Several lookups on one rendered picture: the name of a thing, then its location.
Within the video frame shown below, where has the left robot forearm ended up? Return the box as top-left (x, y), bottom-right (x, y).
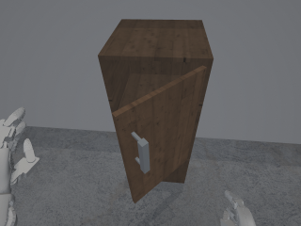
top-left (0, 192), bottom-right (18, 226)

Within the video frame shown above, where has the handle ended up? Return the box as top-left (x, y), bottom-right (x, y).
top-left (131, 132), bottom-right (151, 173)

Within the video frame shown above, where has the right robot hand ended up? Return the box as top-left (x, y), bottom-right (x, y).
top-left (220, 190), bottom-right (256, 226)

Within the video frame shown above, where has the left robot hand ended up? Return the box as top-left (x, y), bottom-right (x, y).
top-left (0, 107), bottom-right (40, 193)

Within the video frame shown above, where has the cupboard door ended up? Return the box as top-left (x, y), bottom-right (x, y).
top-left (111, 65), bottom-right (207, 203)

